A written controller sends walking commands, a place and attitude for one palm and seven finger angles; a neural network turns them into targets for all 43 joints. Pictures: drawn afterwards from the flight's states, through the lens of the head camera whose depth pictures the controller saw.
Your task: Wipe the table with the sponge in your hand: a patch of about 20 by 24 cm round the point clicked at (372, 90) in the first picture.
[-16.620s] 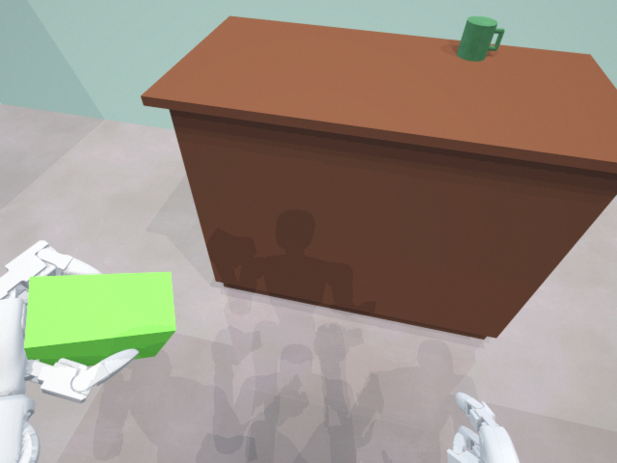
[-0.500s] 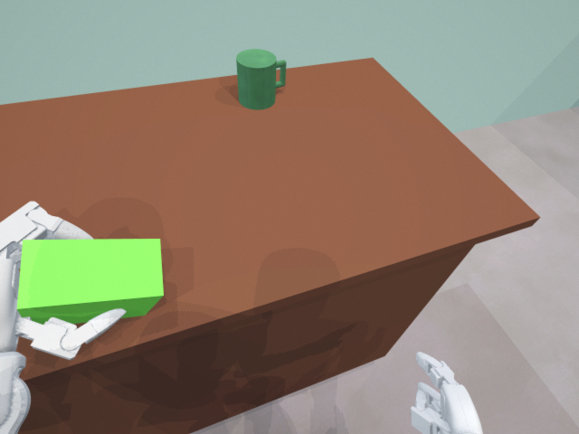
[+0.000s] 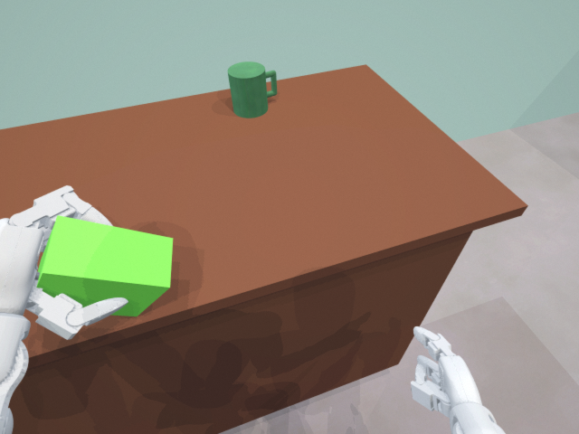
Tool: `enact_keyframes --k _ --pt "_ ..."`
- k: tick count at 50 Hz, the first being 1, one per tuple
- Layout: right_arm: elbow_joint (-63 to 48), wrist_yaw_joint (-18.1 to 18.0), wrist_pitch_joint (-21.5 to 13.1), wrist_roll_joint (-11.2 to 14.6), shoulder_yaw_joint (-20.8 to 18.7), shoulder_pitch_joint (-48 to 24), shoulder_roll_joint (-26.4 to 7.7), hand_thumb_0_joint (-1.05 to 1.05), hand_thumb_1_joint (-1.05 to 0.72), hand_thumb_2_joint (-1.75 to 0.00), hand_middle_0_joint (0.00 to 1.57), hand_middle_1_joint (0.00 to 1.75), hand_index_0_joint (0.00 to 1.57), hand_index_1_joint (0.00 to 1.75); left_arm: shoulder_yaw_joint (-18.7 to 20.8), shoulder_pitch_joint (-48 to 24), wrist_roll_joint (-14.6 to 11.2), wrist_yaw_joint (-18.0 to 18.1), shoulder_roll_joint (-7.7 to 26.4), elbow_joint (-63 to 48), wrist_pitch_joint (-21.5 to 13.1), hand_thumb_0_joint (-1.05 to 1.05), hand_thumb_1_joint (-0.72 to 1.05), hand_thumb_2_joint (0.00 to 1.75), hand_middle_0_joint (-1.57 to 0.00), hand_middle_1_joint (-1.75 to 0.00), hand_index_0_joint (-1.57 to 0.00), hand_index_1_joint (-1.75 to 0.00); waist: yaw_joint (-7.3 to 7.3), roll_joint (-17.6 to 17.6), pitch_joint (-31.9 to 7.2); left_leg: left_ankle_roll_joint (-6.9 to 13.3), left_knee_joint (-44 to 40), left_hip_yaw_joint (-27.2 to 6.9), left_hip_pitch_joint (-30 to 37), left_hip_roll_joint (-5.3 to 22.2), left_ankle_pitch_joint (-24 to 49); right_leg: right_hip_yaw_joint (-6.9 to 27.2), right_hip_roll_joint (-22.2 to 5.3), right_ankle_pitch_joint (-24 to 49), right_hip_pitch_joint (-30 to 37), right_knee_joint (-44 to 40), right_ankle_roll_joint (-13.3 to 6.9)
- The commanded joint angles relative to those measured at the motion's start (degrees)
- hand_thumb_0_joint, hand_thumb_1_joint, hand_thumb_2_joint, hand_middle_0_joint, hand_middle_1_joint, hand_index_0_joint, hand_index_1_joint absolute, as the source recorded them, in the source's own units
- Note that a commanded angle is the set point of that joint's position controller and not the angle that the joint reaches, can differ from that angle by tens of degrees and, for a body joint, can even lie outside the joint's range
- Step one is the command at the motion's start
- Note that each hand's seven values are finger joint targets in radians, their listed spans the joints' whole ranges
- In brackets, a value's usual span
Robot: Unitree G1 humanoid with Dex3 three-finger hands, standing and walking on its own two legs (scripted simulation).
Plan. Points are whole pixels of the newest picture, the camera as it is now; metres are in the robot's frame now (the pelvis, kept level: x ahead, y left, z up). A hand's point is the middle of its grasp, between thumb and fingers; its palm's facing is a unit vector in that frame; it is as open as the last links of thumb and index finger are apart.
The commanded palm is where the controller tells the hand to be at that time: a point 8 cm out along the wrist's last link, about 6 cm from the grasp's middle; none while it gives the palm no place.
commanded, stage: turn the palm down, sponge in hand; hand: left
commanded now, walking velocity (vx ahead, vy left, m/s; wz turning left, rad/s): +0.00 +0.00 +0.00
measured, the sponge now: (119, 275) +0.24 +0.22 +0.15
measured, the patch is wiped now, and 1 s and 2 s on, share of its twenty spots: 0.00 0.00 0.00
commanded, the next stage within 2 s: move the sponge above the wiping area in 1.88 s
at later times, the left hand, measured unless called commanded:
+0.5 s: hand (82, 236) +0.25 +0.23 +0.21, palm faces +0.33 -0.45 -0.83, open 10.1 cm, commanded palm +0.20 +0.27 +0.25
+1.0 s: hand (7, 228) +0.23 +0.29 +0.23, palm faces +0.31 -0.21 -0.93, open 10.1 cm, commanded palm +0.18 +0.28 +0.29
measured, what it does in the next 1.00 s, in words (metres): stands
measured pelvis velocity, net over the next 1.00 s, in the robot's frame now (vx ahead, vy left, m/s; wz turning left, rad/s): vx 0.00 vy -0.01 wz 0.02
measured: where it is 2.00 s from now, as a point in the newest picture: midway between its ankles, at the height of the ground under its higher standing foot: outside the picture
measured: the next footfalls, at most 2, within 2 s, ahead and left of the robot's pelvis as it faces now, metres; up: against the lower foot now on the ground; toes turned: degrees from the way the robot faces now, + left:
none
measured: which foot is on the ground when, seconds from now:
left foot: down 0.00-1.00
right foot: down 0.00-1.00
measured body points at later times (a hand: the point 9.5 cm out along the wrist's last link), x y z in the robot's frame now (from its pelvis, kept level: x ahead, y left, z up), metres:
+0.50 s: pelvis +0.01 -0.05 -0.01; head +0.00 -0.10 +0.44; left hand +0.23 +0.26 +0.26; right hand +0.22 -0.29 -0.10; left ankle +0.03 +0.10 -0.73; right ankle +0.02 -0.10 -0.73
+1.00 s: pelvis +0.00 -0.01 +0.00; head -0.02 -0.06 +0.45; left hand +0.21 +0.30 +0.28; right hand +0.28 -0.18 -0.05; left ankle +0.03 +0.10 -0.73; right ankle +0.02 -0.10 -0.73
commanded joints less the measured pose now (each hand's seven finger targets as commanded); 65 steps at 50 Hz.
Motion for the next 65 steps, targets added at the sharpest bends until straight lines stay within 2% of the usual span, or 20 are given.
enact_keyframes --k 1,4,7,10,13,14,19,22,28,35,37,39,46,49,51,54,57,59,64,65 --pt "-6.3 -2.8 -2.3 0.1 -2.9 -7.2 -6.5 0.0 -0.9 -0.9 0.2 0.3 0.2 0.3 14.4 -15.2 1.1 6.9 16.3 -6.5 -4.1 0.0 0.1 1.3 -1.2 -1.6 -1.2 -1.6 1.73 5.8 -8.7 -1.5 -5.5 -3.1 4.0 2.5 0.2 -2.0 0.2 0.6 -0.3 -5.7 0.0" --pt "-5.7 -4.1 -1.4 0.9 -2.3 -8.1 -7.4 0.0 -0.9 -0.9 0.2 0.3 0.2 0.3 11.5 -19.4 3.6 5.8 18.0 -0.8 -0.1 0.0 0.1 1.3 -1.2 -1.6 -1.2 -1.6 0.18 3.9 -6.3 -0.5 -4.3 -2.1 3.1 1.6 -1.3 0.0 -0.7 -1.8 -1.7 -7.9 0.5" --pt "-5.7 -5.7 -1.1 1.3 -2.3 -9.0 -8.0 0.0 -0.9 -0.9 0.2 0.3 0.2 0.3 6.5 -23.8 4.9 0.8 18.9 2.1 3.3 0.0 0.1 1.3 -1.2 -1.6 -1.2 -1.6 -0.27 2.0 -6.0 -0.1 -2.4 -1.4 2.7 1.4 -2.0 4.0 -2.9 -5.6 -1.0 -10.8 1.2" --pt "-6.6 -6.2 -1.9 1.9 -2.5 -10.0 -7.6 0.0 -0.9 -0.9 0.2 0.3 0.2 0.3 4.4 -28.7 7.1 -2.5 20.3 0.7 3.2 0.0 0.1 1.3 -1.2 -1.6 -1.2 -1.6 -0.05 0.9 -6.9 -0.6 0.6 -1.9 1.7 1.7 -1.0 9.0 -5.1 -8.9 -0.1 -12.3 1.4" --pt "-6.8 -6.4 -2.2 1.6 -2.9 -8.9 -7.3 0.0 -0.9 -0.9 0.2 0.3 0.2 0.3 8.1 -25.5 8.2 -4.0 24.1 -0.7 0.7 0.0 0.1 1.3 -1.2 -1.6 -1.2 -1.6 1.61 -3.2 -8.7 -1.0 2.6 -3.2 -1.0 2.0 0.6 12.0 -7.3 -3.6 3.5 -10.8 2.8" --pt "-6.7 -6.1 -2.5 2.0 -2.9 -9.7 -7.1 0.0 -0.9 -0.9 0.2 0.3 0.2 0.3 11.6 -24.5 8.4 -3.4 27.4 -0.9 0.3 0.0 0.1 1.3 -1.2 -1.6 -1.2 -1.6 2.57 -0.7 -9.6 -1.3 3.3 -3.1 -0.9 1.7 1.8 12.9 -7.2 -2.2 4.3 -10.5 2.5" --pt "-7.3 -5.2 -1.7 2.0 -3.6 -7.7 -7.1 0.0 -0.9 -0.9 0.2 0.3 0.2 0.3 17.5 -15.8 8.0 -0.2 29.5 -1.7 1.0 0.0 0.1 1.3 -1.2 -1.6 -1.2 -1.6 4.49 0.1 -12.8 -1.9 4.9 -3.3 -2.9 2.0 6.4 13.4 -8.7 15.6 8.8 -5.9 3.3" --pt "-7.4 -5.1 -0.6 2.2 -4.1 -6.0 -7.9 0.0 -0.9 -0.9 0.2 0.3 0.2 0.3 16.0 -12.2 8.2 0.5 27.8 -1.6 4.4 0.0 0.1 1.3 -1.2 -1.6 -1.2 -1.6 3.85 -1.7 -12.0 -1.9 5.0 -3.2 -3.7 2.6 7.1 13.0 -9.4 23.4 9.1 -4.3 4.3" --pt "-8.3 -6.3 -0.8 3.3 -3.7 -7.5 -8.6 0.0 -0.9 -0.9 0.2 0.3 0.2 0.3 11.9 -15.0 11.7 -2.4 28.3 -1.6 8.5 0.0 0.1 1.3 -1.2 -1.6 -1.2 -1.6 2.87 -4.2 -9.1 -0.9 4.1 -2.6 -2.3 2.6 6.4 10.8 -7.7 15.6 4.9 -5.7 4.4" --pt "-9.3 -6.9 -3.2 2.8 -2.8 -10.2 -7.6 0.0 -0.9 -0.9 0.2 0.3 0.2 0.3 9.3 -21.4 18.5 -1.5 29.2 -9.6 7.9 0.0 0.1 1.3 -1.2 -1.6 -1.2 -1.6 4.54 3.1 -13.5 -0.4 0.8 -2.5 4.2 2.2 10.4 5.8 -4.5 10.0 3.9 -5.5 1.2" --pt "-8.4 -6.8 -2.7 3.0 -2.5 -10.4 -7.6 0.0 -0.9 -0.9 0.2 0.3 0.2 0.3 9.4 -20.7 19.9 -1.0 29.3 -7.0 9.9 0.0 0.1 1.3 -1.2 -1.6 -1.2 -1.6 4.82 1.8 -11.1 -0.5 -1.5 -2.8 3.8 2.2 9.6 4.1 -3.7 9.0 3.9 -6.0 1.3" --pt "-8.5 -6.4 -2.6 3.6 -1.7 -13.8 -7.1 0.0 -0.9 -0.9 0.2 0.3 0.2 0.3 9.6 -23.3 21.5 -0.5 30.0 -7.9 12.4 0.0 0.1 1.3 -1.2 -1.6 -1.2 -1.6 5.61 4.8 -11.4 -0.8 -2.9 -2.9 5.0 2.1 10.0 3.7 -3.1 8.5 4.8 -6.4 0.6" --pt "-7.2 -5.6 -0.3 4.1 -0.4 -17.3 -7.2 0.0 -0.9 -0.9 0.2 0.3 0.2 0.3 1.4 -28.3 27.1 -5.1 26.9 -4.1 20.7 0.0 0.1 1.3 -1.2 -1.6 -1.2 -1.6 4.91 2.2 -10.2 -1.0 -7.0 -3.8 6.0 2.5 10.3 1.7 -2.4 8.2 6.2 -8.3 0.5" --pt "-8.6 -5.5 -0.4 4.8 0.8 -22.2 -5.9 0.0 -0.9 -0.9 0.2 0.3 0.2 0.3 -2.4 -33.1 30.4 -8.2 25.6 -8.3 22.0 0.0 0.1 1.3 -1.2 -1.6 -1.2 -1.6 5.19 5.6 -11.0 -0.8 -8.0 -4.5 8.3 2.2 10.3 2.2 -1.4 6.9 5.9 -8.9 -0.5" --pt "-7.6 -5.7 0.1 4.1 0.5 -19.6 -6.4 0.0 -0.9 -0.9 0.2 0.3 0.2 0.3 -3.4 -33.6 32.5 -9.4 26.2 -7.2 21.8 0.0 0.1 1.3 -1.2 -1.6 -1.2 -1.6 4.91 3.3 -11.7 -0.7 -8.9 -5.2 8.5 2.2 10.1 1.1 -1.5 6.4 6.5 -9.0 -0.3" --pt "-8.7 -5.7 -0.4 4.5 1.2 -23.9 -5.5 0.0 -0.9 -0.9 0.2 0.3 0.2 0.3 -1.4 -37.0 35.1 -9.9 29.0 -10.9 21.5 0.0 0.1 1.3 -1.2 -1.6 -1.2 -1.6 6.36 6.8 -12.6 -0.9 -10.2 -6.3 9.0 2.0 8.6 2.9 -0.6 4.9 7.5 -9.1 -1.4" --pt "-6.7 -5.7 0.5 3.5 0.5 -21.0 -6.5 0.0 -0.9 -0.9 0.2 0.3 0.2 0.3 -0.8 -36.6 36.3 -9.1 29.7 -7.5 21.4 0.0 0.1 1.3 -1.2 -1.6 -1.2 -1.6 6.67 5.1 -12.2 -1.1 -11.3 -6.8 8.4 2.4 8.1 1.6 -1.3 4.6 8.1 -9.2 -1.2" --pt "-7.2 -5.1 0.1 4.2 1.2 -25.1 -5.7 0.0 -0.9 -0.9 0.2 0.3 0.2 0.3 0.8 -38.3 36.9 -8.5 30.8 -7.3 22.8 0.0 0.1 1.3 -1.2 -1.6 -1.2 -1.6 7.55 6.3 -11.9 -1.5 -11.4 -7.0 7.2 2.2 6.4 3.8 -0.8 3.3 8.5 -9.2 -2.1" --pt "-7.3 -4.4 0.4 4.7 1.4 -26.4 -5.3 0.0 -0.9 -0.9 0.2 0.3 0.2 0.3 -3.0 -40.2 38.3 -9.2 27.6 -7.0 24.3 0.0 0.1 1.3 -1.2 -1.6 -1.2 -1.6 7.34 6.3 -12.7 -1.6 -11.3 -6.9 7.5 1.9 5.8 3.9 -1.0 3.2 8.2 -9.2 -2.1" --pt "-6.1 -4.5 0.8 4.0 0.8 -23.8 -6.2 0.0 -0.9 -0.9 0.2 0.3 0.2 0.3 -4.1 -39.7 38.5 -9.4 26.5 -4.9 24.3 0.0 0.1 1.3 -1.2 -1.6 -1.2 -1.6 6.81 4.0 -12.1 -1.5 -11.4 -6.4 6.9 2.2 5.6 2.4 -1.6 3.2 8.0 -9.3 -1.7"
